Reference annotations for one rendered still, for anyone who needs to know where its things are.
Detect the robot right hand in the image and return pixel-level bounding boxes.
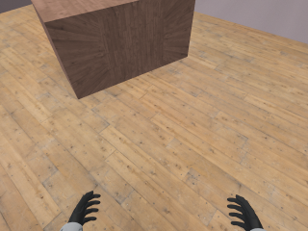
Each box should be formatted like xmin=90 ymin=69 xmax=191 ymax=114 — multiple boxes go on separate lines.
xmin=227 ymin=194 xmax=264 ymax=231

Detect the robot left hand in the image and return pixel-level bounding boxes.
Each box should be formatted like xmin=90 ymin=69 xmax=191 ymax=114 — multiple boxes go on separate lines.
xmin=68 ymin=191 xmax=101 ymax=226

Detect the pedestal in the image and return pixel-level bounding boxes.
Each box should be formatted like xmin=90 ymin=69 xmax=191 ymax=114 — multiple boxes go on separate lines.
xmin=31 ymin=0 xmax=195 ymax=100

